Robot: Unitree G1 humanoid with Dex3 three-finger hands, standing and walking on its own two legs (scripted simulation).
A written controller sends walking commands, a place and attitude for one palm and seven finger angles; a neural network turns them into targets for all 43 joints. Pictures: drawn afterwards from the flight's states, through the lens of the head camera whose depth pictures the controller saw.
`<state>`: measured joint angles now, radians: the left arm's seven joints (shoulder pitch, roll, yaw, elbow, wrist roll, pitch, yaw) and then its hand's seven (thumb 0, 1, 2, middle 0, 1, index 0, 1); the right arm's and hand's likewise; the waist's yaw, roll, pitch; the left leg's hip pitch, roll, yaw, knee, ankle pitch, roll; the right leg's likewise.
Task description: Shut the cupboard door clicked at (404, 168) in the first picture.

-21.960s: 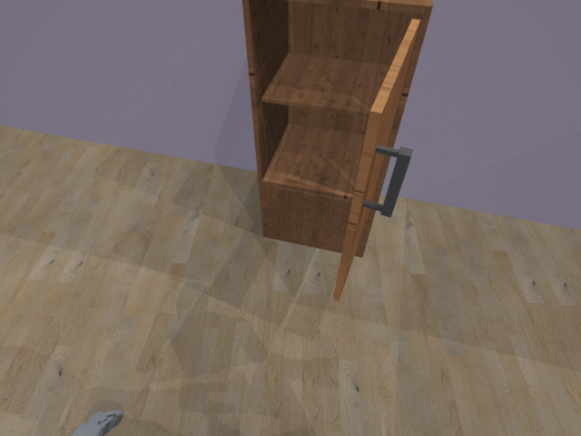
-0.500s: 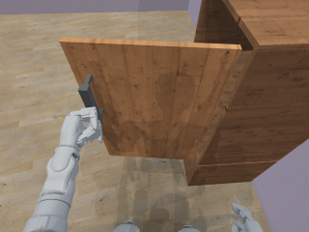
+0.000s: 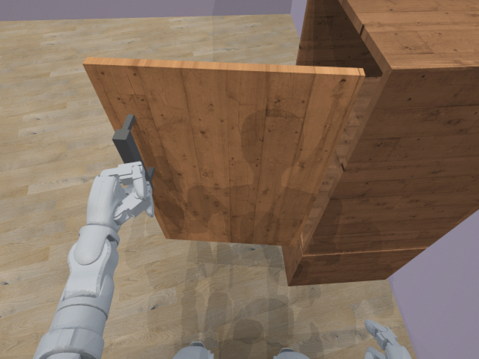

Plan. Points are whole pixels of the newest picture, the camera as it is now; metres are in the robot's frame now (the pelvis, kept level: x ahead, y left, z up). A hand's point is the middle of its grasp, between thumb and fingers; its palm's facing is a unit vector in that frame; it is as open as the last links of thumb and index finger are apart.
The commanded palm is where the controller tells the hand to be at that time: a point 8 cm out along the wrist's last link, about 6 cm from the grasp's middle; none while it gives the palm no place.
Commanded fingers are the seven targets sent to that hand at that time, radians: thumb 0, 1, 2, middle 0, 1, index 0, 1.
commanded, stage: push the door shut along its arc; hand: left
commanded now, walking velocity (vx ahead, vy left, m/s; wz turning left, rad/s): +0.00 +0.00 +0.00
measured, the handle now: (138, 157) +0.45 +0.20 +0.06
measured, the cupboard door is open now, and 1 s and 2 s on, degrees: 83 68 52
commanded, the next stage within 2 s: pull the fist back off the door in 1.88 s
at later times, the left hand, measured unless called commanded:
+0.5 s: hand (155, 172) +0.42 +0.16 +0.06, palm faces -0.14 -0.99 -0.03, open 3.2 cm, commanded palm +0.41 +0.20 +0.06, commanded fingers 0.00 0.90 0.90 -1.30 -1.50 -1.30 -1.50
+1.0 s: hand (182, 147) +0.47 +0.12 +0.07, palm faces -0.28 -0.96 -0.02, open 3.1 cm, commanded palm +0.47 +0.17 +0.06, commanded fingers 0.00 0.90 0.90 -1.30 -1.50 -1.30 -1.50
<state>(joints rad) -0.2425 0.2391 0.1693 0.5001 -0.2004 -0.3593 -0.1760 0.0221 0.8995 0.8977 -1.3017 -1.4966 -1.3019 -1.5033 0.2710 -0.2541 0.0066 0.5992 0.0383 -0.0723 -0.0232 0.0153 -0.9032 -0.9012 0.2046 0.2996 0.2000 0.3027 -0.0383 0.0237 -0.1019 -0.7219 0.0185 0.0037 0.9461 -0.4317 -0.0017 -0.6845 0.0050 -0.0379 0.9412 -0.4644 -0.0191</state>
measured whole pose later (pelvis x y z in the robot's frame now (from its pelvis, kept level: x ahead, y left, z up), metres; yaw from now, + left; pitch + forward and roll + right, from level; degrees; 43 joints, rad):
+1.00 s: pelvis -0.01 +0.02 -0.02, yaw -1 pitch +18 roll -1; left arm -0.88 0.38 0.24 1.12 -0.13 -0.35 -0.37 0.02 0.90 0.90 -1.30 -1.50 -1.30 -1.50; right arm 0.35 -0.27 0.02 0.64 0.02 -0.04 -0.01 0.01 -0.90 -0.90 0.21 0.30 0.20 0.30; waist -0.16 0.03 -0.10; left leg -0.93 0.02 0.01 1.05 -0.44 0.02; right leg -0.88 0.00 -0.03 1.02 -0.46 0.00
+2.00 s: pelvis -0.02 +0.02 -0.05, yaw -2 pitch +28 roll -4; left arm -1.38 0.55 0.18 1.35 -0.06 -0.20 -0.45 0.03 0.99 0.98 -1.30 -1.50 -1.30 -1.50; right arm 0.38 -0.27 0.04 0.70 -0.03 -0.09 -0.02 0.01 -0.90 -0.90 0.21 0.30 0.20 0.30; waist -0.28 0.05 -0.09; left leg -1.22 0.04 -0.03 1.23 -0.49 0.03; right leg -1.15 0.03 -0.06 1.15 -0.49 0.00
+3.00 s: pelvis -0.01 +0.00 -0.01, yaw -1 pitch +18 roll +0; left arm -0.88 0.16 0.20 1.12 -0.05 -0.40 0.10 0.02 0.90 0.90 -1.30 -1.50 -1.30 -1.50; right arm 0.30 -0.23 0.00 0.63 -0.03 0.02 0.04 0.01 -0.91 -0.90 0.20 0.30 0.20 0.30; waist -0.14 0.04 -0.13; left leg -0.89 0.02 0.01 1.01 -0.44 0.00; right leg -0.86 0.01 -0.02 1.01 -0.47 -0.02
